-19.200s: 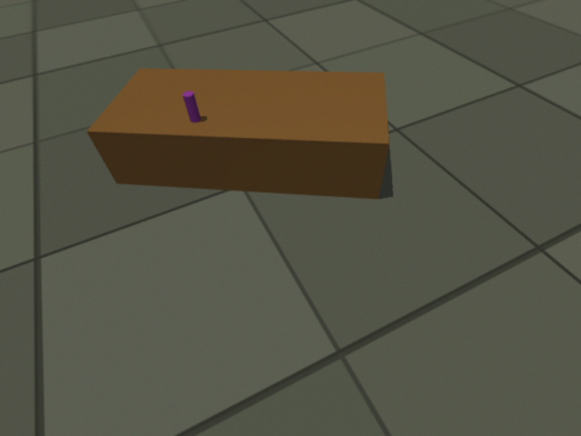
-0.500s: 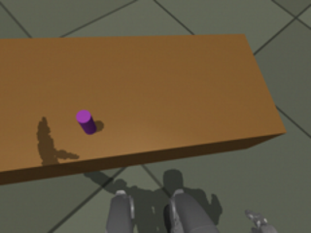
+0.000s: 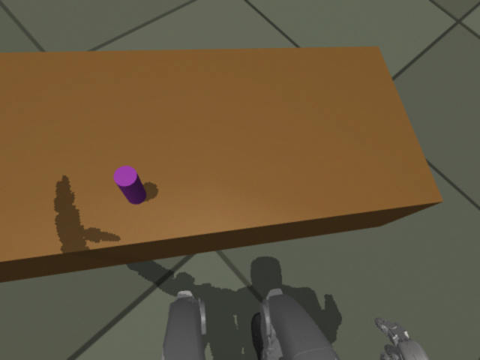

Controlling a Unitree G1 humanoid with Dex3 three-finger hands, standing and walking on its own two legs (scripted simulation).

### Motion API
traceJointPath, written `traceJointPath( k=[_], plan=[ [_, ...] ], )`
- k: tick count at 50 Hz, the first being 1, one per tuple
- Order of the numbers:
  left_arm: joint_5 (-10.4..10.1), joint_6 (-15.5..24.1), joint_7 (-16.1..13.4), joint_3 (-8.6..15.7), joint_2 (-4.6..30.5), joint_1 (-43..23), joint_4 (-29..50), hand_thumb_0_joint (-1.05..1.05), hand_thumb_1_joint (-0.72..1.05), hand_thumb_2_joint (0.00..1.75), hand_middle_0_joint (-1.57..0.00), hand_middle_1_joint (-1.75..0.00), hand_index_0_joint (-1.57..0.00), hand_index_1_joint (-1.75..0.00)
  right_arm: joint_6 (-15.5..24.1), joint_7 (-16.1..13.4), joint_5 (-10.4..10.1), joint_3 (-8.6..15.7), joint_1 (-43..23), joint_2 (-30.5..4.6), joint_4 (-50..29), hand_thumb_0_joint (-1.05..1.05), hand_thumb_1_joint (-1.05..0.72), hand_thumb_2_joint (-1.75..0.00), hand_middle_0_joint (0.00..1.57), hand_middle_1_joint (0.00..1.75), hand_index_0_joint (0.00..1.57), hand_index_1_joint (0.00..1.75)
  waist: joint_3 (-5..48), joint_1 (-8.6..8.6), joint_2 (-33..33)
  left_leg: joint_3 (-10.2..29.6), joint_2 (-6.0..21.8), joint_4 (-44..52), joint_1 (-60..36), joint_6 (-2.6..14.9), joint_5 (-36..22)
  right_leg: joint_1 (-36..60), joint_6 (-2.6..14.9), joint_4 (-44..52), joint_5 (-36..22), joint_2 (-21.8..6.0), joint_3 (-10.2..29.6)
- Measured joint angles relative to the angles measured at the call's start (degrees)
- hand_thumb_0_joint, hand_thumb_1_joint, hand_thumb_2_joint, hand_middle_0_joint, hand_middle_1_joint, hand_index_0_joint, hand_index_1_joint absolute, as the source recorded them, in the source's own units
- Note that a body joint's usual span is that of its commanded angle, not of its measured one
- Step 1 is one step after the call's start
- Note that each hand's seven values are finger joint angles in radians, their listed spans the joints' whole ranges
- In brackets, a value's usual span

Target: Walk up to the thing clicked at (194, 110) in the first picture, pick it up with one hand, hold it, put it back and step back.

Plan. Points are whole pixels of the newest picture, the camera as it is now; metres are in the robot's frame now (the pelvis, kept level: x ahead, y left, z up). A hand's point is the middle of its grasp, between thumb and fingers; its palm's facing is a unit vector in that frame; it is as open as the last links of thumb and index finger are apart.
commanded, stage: go down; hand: left
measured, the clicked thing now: (131, 186) +0.49 +0.22 -0.26
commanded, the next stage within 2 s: approach in 1.94 s
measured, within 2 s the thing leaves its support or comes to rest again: neither
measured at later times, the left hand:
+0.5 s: hand out of the picture +0.41 +0.41 +0.05, palm faces +0.20 -0.98 -0.03, open 17.4 cm
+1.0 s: hand out of the picture +0.42 +0.41 +0.05, palm faces +0.21 -0.98 +0.00, open 17.3 cm
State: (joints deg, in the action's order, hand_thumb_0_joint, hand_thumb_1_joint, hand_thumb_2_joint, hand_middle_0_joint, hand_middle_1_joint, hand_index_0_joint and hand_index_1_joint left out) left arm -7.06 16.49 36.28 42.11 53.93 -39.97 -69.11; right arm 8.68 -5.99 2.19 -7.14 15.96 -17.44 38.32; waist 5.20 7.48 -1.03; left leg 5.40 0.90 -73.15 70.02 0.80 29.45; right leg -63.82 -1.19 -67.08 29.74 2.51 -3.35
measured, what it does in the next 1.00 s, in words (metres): stands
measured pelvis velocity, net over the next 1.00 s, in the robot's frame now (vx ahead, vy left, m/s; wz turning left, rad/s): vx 0.00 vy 0.00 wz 0.00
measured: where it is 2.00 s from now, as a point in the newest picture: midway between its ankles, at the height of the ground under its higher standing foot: outside the picture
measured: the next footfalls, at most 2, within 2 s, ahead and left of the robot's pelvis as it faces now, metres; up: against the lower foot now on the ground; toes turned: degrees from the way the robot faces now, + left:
none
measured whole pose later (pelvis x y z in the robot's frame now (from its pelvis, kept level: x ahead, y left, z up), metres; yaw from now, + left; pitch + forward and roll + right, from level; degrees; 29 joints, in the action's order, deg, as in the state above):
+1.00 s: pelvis +0.00 +0.00 -0.01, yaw +0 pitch +27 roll -7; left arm -9.8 17.9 38.7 44.5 55.2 -41.5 -68.2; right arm 8.9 -6.4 1.6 -7.9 15.7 -17.2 38.7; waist 5.5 8.0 -1.3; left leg 5.7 1.0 -75.3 72.2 0.7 30.0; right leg -65.9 -1.1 -69.1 30.3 2.7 -3.7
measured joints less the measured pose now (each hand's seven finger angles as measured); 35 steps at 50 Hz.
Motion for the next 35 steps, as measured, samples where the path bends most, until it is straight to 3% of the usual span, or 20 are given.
traceJointPath(
  k=[26, 35],
  plan=[
    [-1.8, 1.1, 2.1, 0.6, 0.1, -1.1, 1.4, -0.01, -0.49, 0.05, -0.05, -0.04, -0.04, -0.05, 0.2, -0.3, -0.2, -0.3, -0.4, 0.0, 0.6, 0.01, -0.89, -0.90, 0.21, 0.30, 0.20, 0.30, 0.0, -0.08, -0.2, 0.5, -0.2, -1.4, 1.6, -0.12, 0.1, -1.4, 0.07, -1.4, 0.2, -0.1, -0.5],
    [-1.6, 0.8, 1.9, 1.3, 1.8, -2.2, -0.3, -0.01, -0.48, 0.06, -0.05, -0.04, -0.04, -0.05, 0.2, -0.3, -0.3, -0.6, -0.4, 0.0, 0.0, 0.00, -0.89, -0.90, 0.21, 0.30, 0.20, 0.30, 0.3, 0.54, 0.2, 0.4, -0.1, -1.9, 2.2, -0.08, 0.3, -2.1, 0.08, -1.8, 0.4, 0.0, -0.4]
  ],
)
